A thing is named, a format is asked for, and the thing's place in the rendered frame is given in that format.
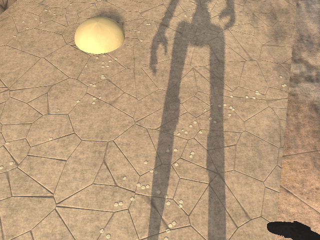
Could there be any robot right hand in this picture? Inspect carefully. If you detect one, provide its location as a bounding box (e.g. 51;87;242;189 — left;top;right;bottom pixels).
267;221;320;240

